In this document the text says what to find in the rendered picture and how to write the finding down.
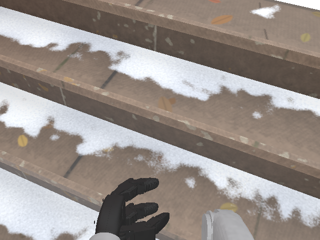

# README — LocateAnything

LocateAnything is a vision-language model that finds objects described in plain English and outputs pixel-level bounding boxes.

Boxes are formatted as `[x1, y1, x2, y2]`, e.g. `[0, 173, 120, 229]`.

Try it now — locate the right robot thigh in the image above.
[201, 209, 254, 240]

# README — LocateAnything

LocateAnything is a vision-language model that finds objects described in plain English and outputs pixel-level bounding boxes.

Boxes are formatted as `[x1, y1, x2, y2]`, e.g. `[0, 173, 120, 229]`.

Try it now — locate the left robot hand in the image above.
[94, 177, 170, 240]

